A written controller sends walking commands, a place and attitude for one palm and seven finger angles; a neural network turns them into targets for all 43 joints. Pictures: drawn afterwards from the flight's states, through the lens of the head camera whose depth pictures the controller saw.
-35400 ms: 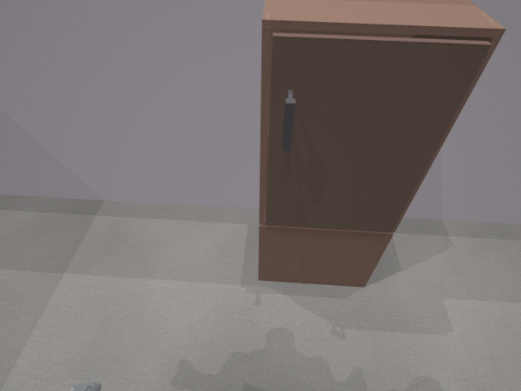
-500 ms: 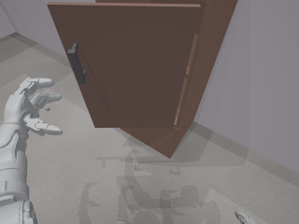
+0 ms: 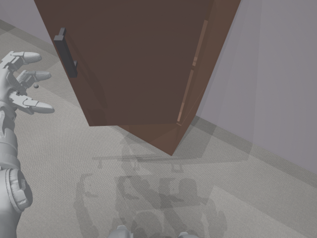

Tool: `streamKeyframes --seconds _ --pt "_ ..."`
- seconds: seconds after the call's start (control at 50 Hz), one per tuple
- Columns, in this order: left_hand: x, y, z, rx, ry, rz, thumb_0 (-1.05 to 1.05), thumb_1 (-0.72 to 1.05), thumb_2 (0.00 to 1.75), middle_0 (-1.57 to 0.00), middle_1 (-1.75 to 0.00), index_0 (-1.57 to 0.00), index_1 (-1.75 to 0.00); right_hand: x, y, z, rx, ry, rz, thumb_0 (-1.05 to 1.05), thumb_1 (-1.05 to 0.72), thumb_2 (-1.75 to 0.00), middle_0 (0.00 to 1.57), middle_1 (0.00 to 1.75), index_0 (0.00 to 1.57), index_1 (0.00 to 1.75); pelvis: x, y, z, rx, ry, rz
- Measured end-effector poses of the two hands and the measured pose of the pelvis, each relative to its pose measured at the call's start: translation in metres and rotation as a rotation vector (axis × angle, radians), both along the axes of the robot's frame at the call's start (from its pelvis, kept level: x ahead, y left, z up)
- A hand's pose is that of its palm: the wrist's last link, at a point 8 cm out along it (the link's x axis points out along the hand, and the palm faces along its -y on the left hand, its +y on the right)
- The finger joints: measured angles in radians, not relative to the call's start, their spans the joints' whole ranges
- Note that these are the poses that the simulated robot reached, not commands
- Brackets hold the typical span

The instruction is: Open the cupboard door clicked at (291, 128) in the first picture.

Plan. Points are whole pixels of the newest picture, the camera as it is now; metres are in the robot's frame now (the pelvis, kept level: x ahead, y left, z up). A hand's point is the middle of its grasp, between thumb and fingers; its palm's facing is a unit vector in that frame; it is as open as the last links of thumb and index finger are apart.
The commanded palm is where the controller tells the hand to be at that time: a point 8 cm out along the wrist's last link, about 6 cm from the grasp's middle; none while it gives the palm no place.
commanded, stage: move the hooked fingers beside the handle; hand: left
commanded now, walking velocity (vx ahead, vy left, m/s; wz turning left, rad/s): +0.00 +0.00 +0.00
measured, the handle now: (68, 53) +0.57 +0.24 +0.11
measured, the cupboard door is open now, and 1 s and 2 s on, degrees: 35 35 35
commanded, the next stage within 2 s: slide the fingers in behind the handle in 1.34 s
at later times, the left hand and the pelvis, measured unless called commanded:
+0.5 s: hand (40, 65) +0.51 +0.29 +0.12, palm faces +0.06 -1.00 +0.01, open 14.0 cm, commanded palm +0.50 +0.34 +0.11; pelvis +0.00 +0.00 -0.01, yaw -1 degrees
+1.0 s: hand (39, 65) +0.53 +0.31 +0.11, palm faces +0.05 -1.00 +0.03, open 14.0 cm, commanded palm +0.51 +0.34 +0.10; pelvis +0.02 +0.01 -0.01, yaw -2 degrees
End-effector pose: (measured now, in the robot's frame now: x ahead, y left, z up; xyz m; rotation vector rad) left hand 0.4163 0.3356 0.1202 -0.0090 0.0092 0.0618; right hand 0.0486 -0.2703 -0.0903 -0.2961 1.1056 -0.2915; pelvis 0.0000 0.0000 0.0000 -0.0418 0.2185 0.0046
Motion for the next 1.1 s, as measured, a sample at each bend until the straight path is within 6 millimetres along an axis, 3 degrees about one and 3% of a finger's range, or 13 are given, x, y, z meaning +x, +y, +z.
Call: streamKeyframes --seconds 0.28,0.48,0.68,0.88,1.1 --pt "0.038 0.009 -0.001 -0.006 0.009 -0.001 -0.01 -0.5 0.3 -0.3 -1.2 -0.3 -1.2 -0.048 -0.004 -0.001 -0.028 0.162 -0.085 0.01 -0.9 -0.9 0.2 0.3 0.21 0.3 0.002 0.001 -0.006 -0.012 0.063 -0.013" --pt "0.065 0.01 0.003 -0.002 0.017 -0.006 -0.01 -0.5 0.3 -0.3 -1.2 -0.3 -1.2 -0.066 0.002 -0.001 -0.033 0.241 -0.114 0.01 -0.9 -0.9 0.2 0.3 0.21 0.3 0.004 0.004 -0.01 -0.022 0.104 -0.015" --pt "0.085 0.017 -0.002 -0.006 0.033 -0.001 -0.01 -0.49 0.3 -0.3 -1.2 -0.3 -1.2 -0.071 0.01 -0.001 -0.028 0.274 -0.135 0.01 -0.9 -0.9 0.2 0.3 0.21 0.3 0.008 0.006 -0.014 -0.03 0.141 -0.028" --pt "0.086 0.026 -0.012 0.001 0.029 0.002 -0.01 -0.49 0.3 -0.3 -1.2 -0.3 -1.2 -0.068 0.017 -0.002 -0.019 0.308 -0.132 0.01 -0.9 -0.9 0.2 0.3 0.21 0.3 0.015 0.011 -0.015 -0.038 0.154 -0.026" --pt "0.083 0.02 -0.011 0.006 0.033 -0.008 -0.01 -0.5 0.3 -0.29 -1.2 -0.3 -1.2 -0.048 0.018 -0.002 -0.01 0.262 -0.108 0.01 -0.9 -0.9 0.2 0.3 0.21 0.3 0.018 0.013 -0.013 -0.041 0.137 -0.016"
